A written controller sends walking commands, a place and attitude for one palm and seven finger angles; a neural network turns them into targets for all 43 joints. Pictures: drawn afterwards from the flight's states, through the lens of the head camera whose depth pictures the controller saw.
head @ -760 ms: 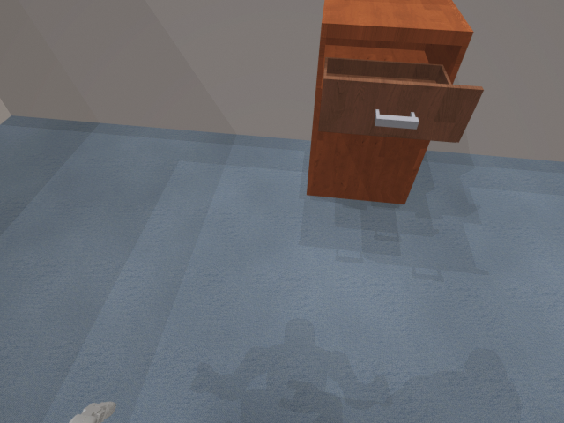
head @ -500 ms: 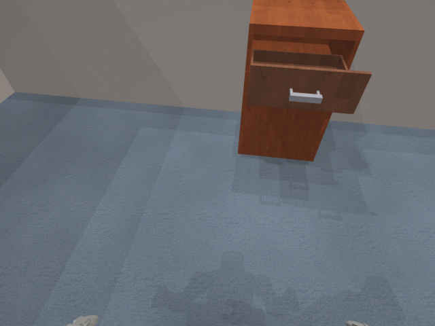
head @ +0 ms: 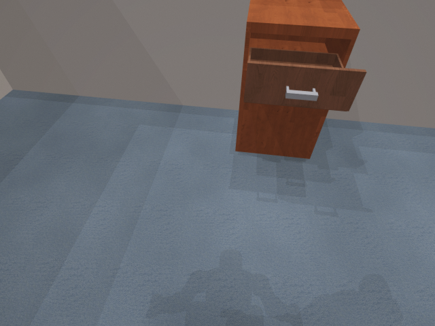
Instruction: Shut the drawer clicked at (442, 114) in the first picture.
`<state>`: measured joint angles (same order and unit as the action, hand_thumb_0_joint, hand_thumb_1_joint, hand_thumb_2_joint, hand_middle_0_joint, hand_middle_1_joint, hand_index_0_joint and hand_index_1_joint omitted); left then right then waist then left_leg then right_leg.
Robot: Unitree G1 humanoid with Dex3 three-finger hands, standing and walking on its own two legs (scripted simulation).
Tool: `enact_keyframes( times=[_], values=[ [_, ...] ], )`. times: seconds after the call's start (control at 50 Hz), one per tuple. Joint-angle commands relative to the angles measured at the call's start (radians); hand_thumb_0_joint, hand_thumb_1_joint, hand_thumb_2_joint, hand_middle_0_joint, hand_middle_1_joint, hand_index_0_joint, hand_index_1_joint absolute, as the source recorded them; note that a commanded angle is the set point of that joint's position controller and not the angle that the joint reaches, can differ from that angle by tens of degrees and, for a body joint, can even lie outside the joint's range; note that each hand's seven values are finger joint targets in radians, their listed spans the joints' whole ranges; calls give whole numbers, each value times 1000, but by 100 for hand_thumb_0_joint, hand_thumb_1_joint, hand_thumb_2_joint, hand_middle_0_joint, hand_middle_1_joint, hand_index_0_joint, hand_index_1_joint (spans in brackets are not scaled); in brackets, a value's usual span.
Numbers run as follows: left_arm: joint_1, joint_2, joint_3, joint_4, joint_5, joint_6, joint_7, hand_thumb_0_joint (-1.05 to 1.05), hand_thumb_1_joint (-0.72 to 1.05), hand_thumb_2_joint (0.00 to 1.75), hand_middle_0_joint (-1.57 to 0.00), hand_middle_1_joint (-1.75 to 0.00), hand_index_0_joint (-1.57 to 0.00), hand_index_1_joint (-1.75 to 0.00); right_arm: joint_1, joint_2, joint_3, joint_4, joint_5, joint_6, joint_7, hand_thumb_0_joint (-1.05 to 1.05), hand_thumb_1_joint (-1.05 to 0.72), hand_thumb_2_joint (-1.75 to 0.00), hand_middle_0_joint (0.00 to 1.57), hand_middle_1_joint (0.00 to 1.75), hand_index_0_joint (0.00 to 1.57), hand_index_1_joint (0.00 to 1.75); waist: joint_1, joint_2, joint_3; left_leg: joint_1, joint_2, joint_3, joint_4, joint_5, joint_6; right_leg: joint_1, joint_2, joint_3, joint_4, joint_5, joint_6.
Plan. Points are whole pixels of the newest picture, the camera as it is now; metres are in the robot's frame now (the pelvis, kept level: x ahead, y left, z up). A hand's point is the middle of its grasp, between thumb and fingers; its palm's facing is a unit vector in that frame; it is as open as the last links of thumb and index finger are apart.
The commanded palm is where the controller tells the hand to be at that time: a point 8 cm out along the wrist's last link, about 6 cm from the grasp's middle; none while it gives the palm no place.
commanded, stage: stand and wait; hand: left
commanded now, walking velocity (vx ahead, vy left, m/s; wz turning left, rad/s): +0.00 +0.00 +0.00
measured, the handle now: (301, 92) +0.99 -0.28 -0.09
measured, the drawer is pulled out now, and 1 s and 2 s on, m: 0.30 0.30 0.30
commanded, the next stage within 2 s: look at it before walking up in 0.06 s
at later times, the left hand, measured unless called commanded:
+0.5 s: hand out of the picture +0.06 +0.25 -0.16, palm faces -0.03 -0.94 -0.33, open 7.4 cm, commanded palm none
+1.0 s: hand out of the picture +0.07 +0.24 -0.17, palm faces -0.07 -0.95 -0.32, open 7.4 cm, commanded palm none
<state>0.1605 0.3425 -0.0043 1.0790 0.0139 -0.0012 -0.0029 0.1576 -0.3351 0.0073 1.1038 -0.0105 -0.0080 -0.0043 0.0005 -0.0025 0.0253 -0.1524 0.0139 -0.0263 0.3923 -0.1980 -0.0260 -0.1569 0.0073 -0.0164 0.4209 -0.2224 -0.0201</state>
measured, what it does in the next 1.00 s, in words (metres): stands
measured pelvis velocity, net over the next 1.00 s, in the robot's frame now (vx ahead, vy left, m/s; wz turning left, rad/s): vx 0.00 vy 0.00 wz -0.08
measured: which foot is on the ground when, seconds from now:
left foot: down 0.00-1.00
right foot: down 0.00-1.00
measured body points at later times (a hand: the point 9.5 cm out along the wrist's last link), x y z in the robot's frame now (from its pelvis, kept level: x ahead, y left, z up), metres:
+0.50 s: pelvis +0.00 +0.00 +0.00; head +0.00 +0.00 +0.45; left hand +0.06 +0.30 -0.13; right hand +0.06 -0.29 -0.14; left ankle +0.01 +0.14 -0.74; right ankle +0.01 -0.11 -0.74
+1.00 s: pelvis +0.00 +0.00 +0.00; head +0.01 +0.00 +0.45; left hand +0.07 +0.29 -0.14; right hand +0.07 -0.28 -0.14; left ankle +0.01 +0.14 -0.74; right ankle +0.01 -0.11 -0.74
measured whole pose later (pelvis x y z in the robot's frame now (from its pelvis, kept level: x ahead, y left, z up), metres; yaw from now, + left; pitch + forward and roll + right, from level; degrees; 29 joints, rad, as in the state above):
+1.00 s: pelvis +0.00 +0.00 +0.00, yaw -5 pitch -1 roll +1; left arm 0.19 0.31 0.01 1.04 0.02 0.03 0.00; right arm 0.13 -0.29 -0.01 1.04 -0.01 0.00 -0.02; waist 0.02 -0.01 0.04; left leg -0.19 0.03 0.05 0.45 -0.24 -0.03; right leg -0.23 0.03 0.06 0.49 -0.24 -0.02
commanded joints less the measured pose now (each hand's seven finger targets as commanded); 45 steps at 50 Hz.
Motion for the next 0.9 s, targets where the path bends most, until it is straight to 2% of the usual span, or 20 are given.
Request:
enact_keyframes(
  times=[0.0,0.36,0.5,0.7,0.76,0.8,0.82,0.86,0.88],
  values=[
    [-54,206,44,-62,-5,-24,12,0,90,90,-20,-30,-20,-30,-53,-197,-41,-68,-2,-27,-11,0,-90,-90,20,30,20,30,3,1,-34,-23,92,-75,-69,71,45,-7,-127,133,-110,30,-19],
    [-45,196,42,-54,-2,-21,11,0,90,90,-20,-30,-20,-30,-46,-194,-41,-56,-1,-28,-10,0,-90,-90,20,30,20,30,3,12,-18,-30,93,-85,-91,30,45,-25,-121,139,-125,-25,-14],
    [-37,196,41,-51,-3,-25,12,0,90,90,-20,-30,-20,-30,-45,-194,-42,-55,1,-30,-10,0,-90,-90,20,30,20,30,3,8,-50,-7,98,-85,-85,82,45,-3,-123,129,-114,45,-13],
    [-36,195,40,-46,-3,-26,13,0,90,90,-20,-30,-20,-30,-55,-196,-39,-51,1,-29,-11,0,-90,-90,20,30,20,30,4,11,-46,6,101,-82,-86,113,44,6,-125,121,-112,94,-12],
    [-35,196,40,-46,-3,-27,13,0,90,90,-20,-30,-20,-30,-57,-193,-39,-50,2,-28,-11,0,-90,-90,20,30,20,30,4,7,-45,6,100,-78,-86,107,42,7,-126,124,-116,91,-12],
    [-43,202,45,-54,-2,-24,11,0,90,90,-20,-30,-20,-30,-53,-202,-45,-53,0,-30,-15,0,-90,-90,20,30,20,30,2,11,-38,25,108,-61,-74,118,41,-13,-120,142,-106,133,-19],
    [-32,186,46,-58,-2,-18,11,0,90,90,-20,-30,-20,-30,-39,-179,-44,-56,0,-26,-16,0,-90,-90,20,30,20,30,1,8,-40,26,109,-48,-49,120,38,-24,-118,152,-90,160,-20],
    [8,106,35,-58,-2,5,15,0,90,90,-20,-30,-20,-30,5,-92,-33,-57,-1,-12,-20,0,-90,-90,20,30,20,30,-4,4,-35,20,113,-11,-19,111,24,-57,-116,164,-51,196,-11],
    [18,101,36,-67,-2,13,15,0,90,90,-20,-30,-20,-30,17,-87,-35,-67,-1,-5,-23,0,-90,-90,20,30,20,30,-5,-5,-29,17,115,0,-3,100,21,-78,-110,169,-32,201,-9]
  ],
)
